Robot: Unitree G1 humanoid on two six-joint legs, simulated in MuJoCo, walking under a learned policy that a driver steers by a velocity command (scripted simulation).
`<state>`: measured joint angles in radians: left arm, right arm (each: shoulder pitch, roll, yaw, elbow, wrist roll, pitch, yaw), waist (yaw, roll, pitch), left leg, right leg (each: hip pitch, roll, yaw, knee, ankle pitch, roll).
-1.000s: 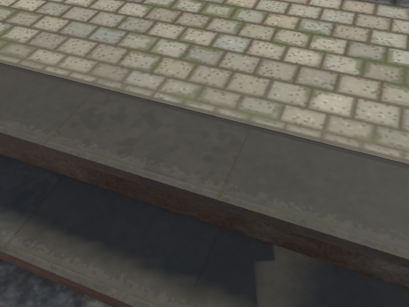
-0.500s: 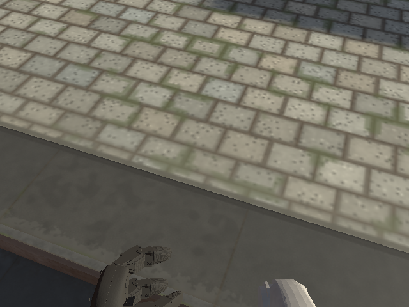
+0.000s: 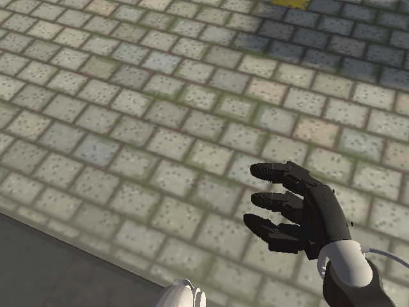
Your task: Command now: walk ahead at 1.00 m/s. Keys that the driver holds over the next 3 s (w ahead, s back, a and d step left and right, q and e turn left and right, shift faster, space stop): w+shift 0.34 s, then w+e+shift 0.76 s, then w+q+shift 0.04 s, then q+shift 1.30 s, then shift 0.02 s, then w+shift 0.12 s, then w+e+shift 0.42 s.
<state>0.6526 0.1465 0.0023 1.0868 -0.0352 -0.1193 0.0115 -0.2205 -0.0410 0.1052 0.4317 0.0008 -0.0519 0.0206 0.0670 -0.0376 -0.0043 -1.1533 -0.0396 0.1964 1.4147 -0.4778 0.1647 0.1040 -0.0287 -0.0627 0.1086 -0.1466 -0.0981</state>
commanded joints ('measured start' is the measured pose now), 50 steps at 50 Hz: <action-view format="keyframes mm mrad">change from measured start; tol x64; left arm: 1 -204 459 134 -229 20 -60 2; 50 -414 202 64 -463 72 87 -60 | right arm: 1 532 -286 -139 68 -16 31 -5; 50 582 -326 -166 236 -51 -41 -36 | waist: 1 -375 -144 -491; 50 -109 148 -12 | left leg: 1 1014 -78 -145 -350 -124 25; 4 1132 297 -1198 -1063 -408 225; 12 481 88 -292 -1281 190 12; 22 1439 243 -114 -914 1580 -77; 25 447 13 -132 45 118 -142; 43 1270 75 -196 -815 340 -152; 45 1596 575 -1072 -1102 -164 -45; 50 1078 372 -491 -1146 122 -65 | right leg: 1 -154 -217 70 659 1790 -86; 3 -712 193 178 1637 143 -22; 8 -1148 37 266 1928 -136 -62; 21 -639 110 -158 447 30 -63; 25 434 -254 616 431 -219 -326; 34 -445 -59 445 11 0 -226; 42 -268 8 362 431 634 -57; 45 -783 166 205 1358 -352 -3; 50 -874 -48 146 1270 -148 -1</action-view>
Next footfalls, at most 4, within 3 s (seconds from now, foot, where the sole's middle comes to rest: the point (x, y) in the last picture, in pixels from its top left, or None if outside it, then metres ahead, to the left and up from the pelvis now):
0.02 left None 0.20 0.07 -0.62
0.46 right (272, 226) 0.61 -0.11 -0.62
0.88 left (231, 110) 1.08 0.03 -0.62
1.28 right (336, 68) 1.31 -0.39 -0.62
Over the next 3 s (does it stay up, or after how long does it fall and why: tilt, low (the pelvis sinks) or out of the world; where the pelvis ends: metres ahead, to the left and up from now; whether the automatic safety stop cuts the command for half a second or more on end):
stays up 1.63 -0.22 0.13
